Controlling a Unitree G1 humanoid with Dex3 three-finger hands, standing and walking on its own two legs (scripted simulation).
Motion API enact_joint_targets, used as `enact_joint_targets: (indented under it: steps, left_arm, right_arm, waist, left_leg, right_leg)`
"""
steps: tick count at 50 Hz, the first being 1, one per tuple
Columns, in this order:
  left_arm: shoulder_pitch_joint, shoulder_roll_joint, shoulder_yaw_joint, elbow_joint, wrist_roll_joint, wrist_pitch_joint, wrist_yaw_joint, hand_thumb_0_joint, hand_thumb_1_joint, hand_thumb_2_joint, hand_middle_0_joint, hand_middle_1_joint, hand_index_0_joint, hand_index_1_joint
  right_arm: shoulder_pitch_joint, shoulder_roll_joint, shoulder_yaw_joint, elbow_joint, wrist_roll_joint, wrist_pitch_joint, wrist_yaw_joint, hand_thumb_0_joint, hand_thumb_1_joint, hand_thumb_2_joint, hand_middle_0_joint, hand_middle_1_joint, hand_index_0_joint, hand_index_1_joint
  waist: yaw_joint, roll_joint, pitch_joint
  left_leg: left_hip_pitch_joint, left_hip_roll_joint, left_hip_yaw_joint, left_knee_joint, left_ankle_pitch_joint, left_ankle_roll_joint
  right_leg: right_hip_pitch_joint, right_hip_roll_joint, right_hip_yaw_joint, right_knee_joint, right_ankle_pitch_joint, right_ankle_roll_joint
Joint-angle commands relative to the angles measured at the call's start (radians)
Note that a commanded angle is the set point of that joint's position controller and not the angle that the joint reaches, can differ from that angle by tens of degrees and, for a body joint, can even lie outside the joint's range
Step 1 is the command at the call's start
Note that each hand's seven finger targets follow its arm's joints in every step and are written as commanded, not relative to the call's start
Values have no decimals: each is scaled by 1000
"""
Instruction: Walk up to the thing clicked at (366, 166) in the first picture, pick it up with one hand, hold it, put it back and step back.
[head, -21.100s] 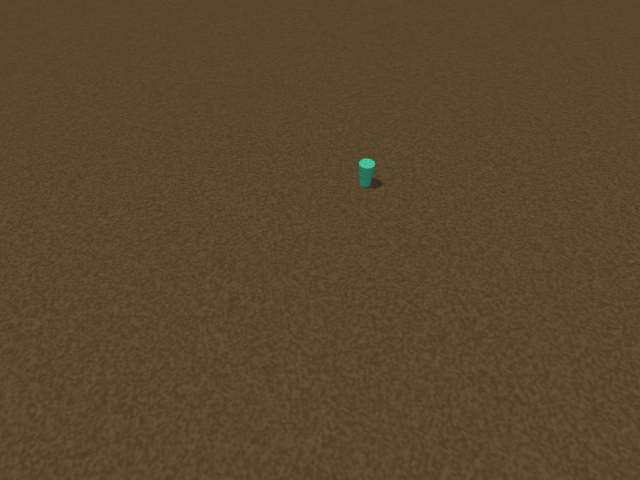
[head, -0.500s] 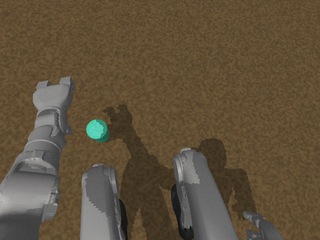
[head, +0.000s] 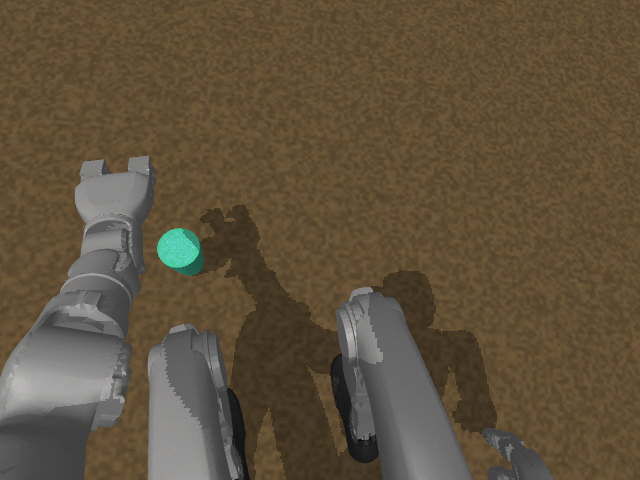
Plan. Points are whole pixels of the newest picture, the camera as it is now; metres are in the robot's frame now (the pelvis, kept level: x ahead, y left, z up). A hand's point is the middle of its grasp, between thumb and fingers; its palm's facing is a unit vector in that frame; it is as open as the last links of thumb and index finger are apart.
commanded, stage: approach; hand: left
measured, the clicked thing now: (185, 256) +0.49 +0.16 -0.37
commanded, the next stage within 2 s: withdraw in 0.28 s
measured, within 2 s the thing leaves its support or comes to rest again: neither
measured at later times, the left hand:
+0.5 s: hand (138, 234) +0.49 +0.20 -0.21, palm faces -0.48 +0.00 -0.88, open 13.6 cm
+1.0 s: hand (100, 202) +0.49 +0.21 -0.09, palm faces -0.42 -0.03 -0.91, open 14.2 cm
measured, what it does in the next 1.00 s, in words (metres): stands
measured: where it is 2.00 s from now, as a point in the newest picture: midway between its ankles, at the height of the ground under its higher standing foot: (296, 445)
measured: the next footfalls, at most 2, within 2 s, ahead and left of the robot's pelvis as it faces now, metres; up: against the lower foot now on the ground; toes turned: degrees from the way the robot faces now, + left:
none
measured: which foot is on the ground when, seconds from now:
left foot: down 0.00-1.00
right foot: down 0.00-1.00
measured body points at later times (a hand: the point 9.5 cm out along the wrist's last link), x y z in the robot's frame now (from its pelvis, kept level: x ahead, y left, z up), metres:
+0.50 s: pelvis +0.01 +0.00 -0.06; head +0.24 +0.04 +0.33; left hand +0.51 +0.20 -0.16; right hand +0.04 -0.28 -0.17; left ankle +0.09 +0.12 -0.40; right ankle +0.11 -0.13 -0.40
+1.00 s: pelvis +0.01 +0.00 +0.01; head +0.19 +0.02 +0.42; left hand +0.51 +0.21 -0.03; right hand +0.07 -0.27 -0.12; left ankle +0.09 +0.12 -0.40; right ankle +0.11 -0.13 -0.40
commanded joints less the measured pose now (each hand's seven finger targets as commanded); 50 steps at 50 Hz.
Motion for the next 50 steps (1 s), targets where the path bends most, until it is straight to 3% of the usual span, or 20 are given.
enact_joint_targets:
  steps: [1,2,3,5,6,9,10,11,12,17,21,22,23,25,31,36,41,43,46,50]
  left_arm:
    - [-427,186,45,-175,-23,-10,26,0,-493,928,-102,-1115,-159,-1055]
    - [-407,188,45,-169,-15,-16,21,0,-497,848,-117,-1136,-185,-1065]
    - [-392,163,34,-133,-9,-22,16,0,-552,928,-105,-1056,-120,-1030]
    - [-430,187,37,-139,6,-41,11,0,-483,808,-120,-1136,-187,-1065]
    - [-430,169,35,-88,7,-47,9,0,-529,888,-106,-1056,-128,-1014]
    - [-453,213,62,-83,27,-69,18,0,-445,872,-114,-1128,-174,-1067]
    - [-444,196,59,-53,37,-74,21,0,-525,952,-96,-1048,-121,-1017]
    - [-452,207,62,-58,50,-81,24,0,-452,883,-121,-1128,-173,-1076]
    - [-453,229,75,-50,64,-84,29,0,-524,963,-91,-1048,-119,-1018]
    - [-455,247,94,-17,91,-97,47,0,-437,916,-124,-1090,-162,-1049]
    - [-465,240,102,-28,89,-111,59,0,-431,940,-132,-1081,-164,-1047]
    - [-452,237,98,-26,92,-116,61,0,-511,963,-103,-1021,-125,-998]
    - [-476,239,101,-35,88,-123,64,0,-431,925,-123,-1082,-159,-1044]
    - [-462,234,105,-44,84,-132,67,0,-516,960,-102,-1015,-124,-992]
    - [-468,314,164,-209,93,-130,128,0,-530,968,-88,-1016,-109,-994]
    - [-402,333,176,-251,70,-71,127,0,-528,959,-110,-983,-122,-971]
    - [-369,270,118,-237,-16,-14,49,0,-573,994,-78,-1015,-85,-1007]
    - [-366,198,67,-218,-37,-7,-3,0,-573,994,-80,-1016,-87,-1008]
    - [-343,134,19,-173,-61,-5,-68,0,-566,993,-73,-1017,-83,-1007]
    - [-329,68,-40,-127,-53,-14,-115,0,-565,996,-67,-1028,-79,-1015]
  right_arm:
    - [168,-207,-67,-28,-11,-32,-14,0,-912,-900,199,300,199,300]
    - [171,-210,-68,-25,-9,-35,-13,0,-915,-901,199,300,199,300]
    - [177,-210,-65,-25,-9,-37,-10,0,-918,-900,199,300,199,300]
    - [185,-209,-62,-20,-9,-36,-9,0,-915,-900,199,300,199,300]
    - [193,-209,-61,-18,-11,-37,-7,0,-915,-898,199,300,200,300]
    - [206,-215,-54,-10,-17,-41,0,0,-913,-899,199,300,199,300]
    - [208,-216,-49,-11,-19,-42,5,0,-913,-897,199,300,200,300]
    - [214,-217,-48,-12,-23,-43,10,0,-913,-900,199,300,199,300]
    - [214,-222,-46,-14,-22,-44,15,0,-912,-896,199,300,200,300]
    - [212,-230,-47,-22,-36,-46,38,0,-913,-900,199,300,199,300]
    - [222,-235,-49,-23,-44,-50,52,0,-910,-898,199,300,199,300]
    - [222,-235,-52,-21,-44,-50,53,0,-913,-898,199,300,199,300]
    - [230,-235,-54,-20,-48,-52,56,0,-911,-898,199,300,199,300]
    - [234,-236,-55,-18,-54,-58,64,0,-913,-898,199,300,199,300]
    - [238,-250,-79,-33,-54,-61,71,0,-913,-898,199,300,199,300]
    - [244,-248,-93,-55,-36,-40,66,0,-916,-900,199,300,199,300]
    - [211,-227,-94,-50,-16,-17,37,0,-916,-901,199,300,199,300]
    - [209,-218,-89,-52,-4,-9,27,0,-915,-900,199,300,199,300]
    - [212,-216,-81,-52,10,-1,13,0,-913,-899,199,300,199,300]
    - [194,-209,-63,-55,22,6,2,0,-911,-898,199,300,199,300]
  waist:
    - [-32,91,-633]
    - [-25,103,-654]
    - [-40,103,-632]
    - [-47,82,-631]
    - [-67,64,-606]
    - [-47,109,-606]
    - [-57,121,-595]
    - [-58,131,-611]
    - [-50,152,-605]
    - [-46,206,-614]
    - [-55,210,-633]
    - [-56,207,-637]
    - [-63,204,-638]
    - [-63,203,-636]
    - [-17,287,-803]
    - [-7,213,-804]
    - [-22,101,-692]
    - [-43,48,-644]
    - [-39,7,-555]
    - [-34,31,-449]
  left_leg:
    - [323,-47,46,-202,33,33]
    - [341,-49,42,-200,38,29]
    - [340,-47,37,-198,42,29]
    - [326,-45,39,-174,52,31]
    - [310,-43,36,-162,56,33]
    - [310,-44,33,-149,77,28]
    - [322,-44,29,-142,101,26]
    - [330,-45,32,-133,114,25]
    - [335,-46,26,-138,119,21]
    - [345,-48,27,-108,112,16]
    - [328,-48,33,-71,142,20]
    - [323,-49,35,-68,147,18]
    - [313,-49,41,-52,140,22]
    - [312,-49,43,-42,145,21]
    - [405,-46,57,-41,185,16]
    - [396,-43,59,-92,146,28]
    - [345,-46,44,-170,24,38]
    - [327,-46,39,-190,20,42]
    - [316,-41,26,-223,23,43]
    - [362,-38,13,-282,43,33]
  right_leg:
    - [398,39,-32,-248,16,-54]
    - [390,37,-36,-232,20,-56]
    - [379,37,-46,-219,33,-57]
    - [372,42,-50,-209,50,-57]
    - [358,41,-56,-198,62,-55]
    - [312,35,-67,-161,83,-59]
    - [296,31,-74,-144,112,-60]
    - [302,32,-77,-133,125,-61]
    - [278,29,-82,-115,126,-64]
    - [220,26,-90,-73,116,-69]
    - [216,22,-93,-50,148,-63]
    - [222,24,-94,-46,152,-63]
    - [229,23,-90,-48,151,-60]
    - [234,22,-93,-40,154,-57]
    - [289,18,-84,-36,193,-58]
    - [370,26,-66,-117,158,-54]
    - [399,46,-47,-229,7,-51]
    - [427,50,-47,-260,19,-47]
    - [427,48,-51,-283,30,-47]
    - [407,46,-59,-295,51,-60]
